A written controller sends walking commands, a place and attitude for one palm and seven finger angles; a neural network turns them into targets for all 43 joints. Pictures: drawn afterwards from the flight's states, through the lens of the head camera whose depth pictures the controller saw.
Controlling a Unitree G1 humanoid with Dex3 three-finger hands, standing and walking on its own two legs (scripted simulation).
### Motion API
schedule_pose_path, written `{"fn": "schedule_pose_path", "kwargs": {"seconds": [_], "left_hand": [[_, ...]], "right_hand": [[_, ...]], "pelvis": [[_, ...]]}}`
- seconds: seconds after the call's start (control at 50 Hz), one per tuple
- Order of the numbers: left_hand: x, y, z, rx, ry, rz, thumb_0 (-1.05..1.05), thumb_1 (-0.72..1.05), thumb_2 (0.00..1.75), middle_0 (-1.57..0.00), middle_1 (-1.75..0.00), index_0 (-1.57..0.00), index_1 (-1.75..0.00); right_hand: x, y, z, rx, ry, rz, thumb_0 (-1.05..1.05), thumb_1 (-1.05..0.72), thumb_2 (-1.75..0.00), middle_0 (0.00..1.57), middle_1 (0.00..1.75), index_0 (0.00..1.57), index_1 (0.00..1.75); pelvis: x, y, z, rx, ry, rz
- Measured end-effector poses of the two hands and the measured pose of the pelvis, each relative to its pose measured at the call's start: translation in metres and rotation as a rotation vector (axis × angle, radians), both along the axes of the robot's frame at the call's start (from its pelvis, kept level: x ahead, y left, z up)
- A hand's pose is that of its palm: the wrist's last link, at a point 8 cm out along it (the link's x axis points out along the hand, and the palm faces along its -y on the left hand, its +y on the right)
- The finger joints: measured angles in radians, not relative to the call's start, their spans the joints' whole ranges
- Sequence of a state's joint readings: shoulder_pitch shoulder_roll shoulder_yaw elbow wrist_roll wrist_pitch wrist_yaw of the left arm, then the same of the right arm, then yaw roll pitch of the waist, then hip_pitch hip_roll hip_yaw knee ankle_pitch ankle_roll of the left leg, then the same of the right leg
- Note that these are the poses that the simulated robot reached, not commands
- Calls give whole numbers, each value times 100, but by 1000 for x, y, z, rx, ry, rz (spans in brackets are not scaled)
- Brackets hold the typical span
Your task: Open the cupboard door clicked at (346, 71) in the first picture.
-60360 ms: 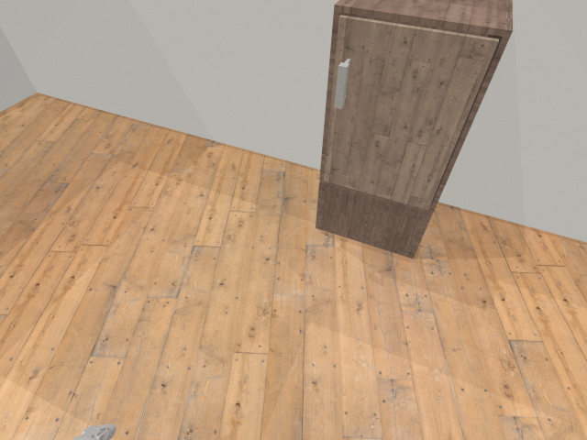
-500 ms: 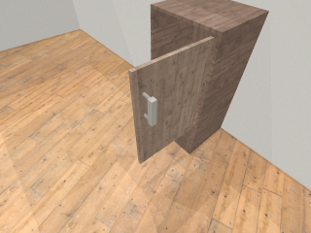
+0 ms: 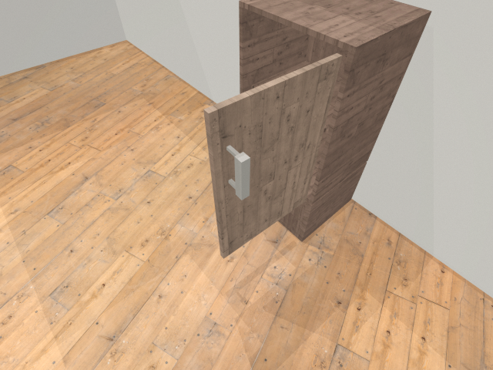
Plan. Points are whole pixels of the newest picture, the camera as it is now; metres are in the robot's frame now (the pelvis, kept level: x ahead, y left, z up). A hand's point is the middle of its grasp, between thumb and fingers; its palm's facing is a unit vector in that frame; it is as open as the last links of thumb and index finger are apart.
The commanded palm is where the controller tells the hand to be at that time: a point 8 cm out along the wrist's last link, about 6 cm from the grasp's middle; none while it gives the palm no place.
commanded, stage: look to check the result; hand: left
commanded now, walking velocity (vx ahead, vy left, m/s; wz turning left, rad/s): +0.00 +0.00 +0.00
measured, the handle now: (236, 172) +0.55 +0.06 -0.04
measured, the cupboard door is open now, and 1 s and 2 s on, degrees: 88 88 88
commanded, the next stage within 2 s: stand and wait in 0.16 s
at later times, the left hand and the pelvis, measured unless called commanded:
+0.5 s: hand out of the picture -0.01 +0.15 -0.18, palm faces +0.05 -0.98 -0.17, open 7.4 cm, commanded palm none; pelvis +0.01 +0.00 +0.00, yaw +0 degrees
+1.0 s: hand out of the picture +0.00 +0.14 -0.18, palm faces +0.06 -0.99 -0.16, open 7.4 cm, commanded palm none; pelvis +0.02 -0.01 +0.00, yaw +0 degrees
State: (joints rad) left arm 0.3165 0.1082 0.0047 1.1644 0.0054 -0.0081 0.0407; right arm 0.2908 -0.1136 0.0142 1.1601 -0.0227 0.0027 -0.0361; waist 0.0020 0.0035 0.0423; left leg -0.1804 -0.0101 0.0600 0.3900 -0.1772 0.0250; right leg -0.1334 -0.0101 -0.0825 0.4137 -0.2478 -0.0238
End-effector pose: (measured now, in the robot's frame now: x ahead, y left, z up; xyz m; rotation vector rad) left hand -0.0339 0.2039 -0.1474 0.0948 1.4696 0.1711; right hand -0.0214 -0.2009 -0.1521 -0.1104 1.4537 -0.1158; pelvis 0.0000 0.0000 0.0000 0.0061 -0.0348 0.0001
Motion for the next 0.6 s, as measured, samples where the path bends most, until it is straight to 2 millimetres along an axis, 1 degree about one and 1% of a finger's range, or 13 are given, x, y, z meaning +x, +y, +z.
{"fn": "schedule_pose_path", "kwargs": {"seconds": [0.28,0.6], "left_hand": [[12,-4,0,-9,-17,-7,0,90,90,-20,-30,-20,-30],[18,-3,1,0,-10,-7,0,90,90,-20,-30,-20,-30]], "right_hand": [[7,-2,1,-4,-3,2,0,-92,-90,20,30,19,30],[13,-4,1,-2,7,3,0,-91,-90,20,30,19,30]], "pelvis": [[6,-1,1,1,2,-1],[13,-4,1,2,7,0]]}}
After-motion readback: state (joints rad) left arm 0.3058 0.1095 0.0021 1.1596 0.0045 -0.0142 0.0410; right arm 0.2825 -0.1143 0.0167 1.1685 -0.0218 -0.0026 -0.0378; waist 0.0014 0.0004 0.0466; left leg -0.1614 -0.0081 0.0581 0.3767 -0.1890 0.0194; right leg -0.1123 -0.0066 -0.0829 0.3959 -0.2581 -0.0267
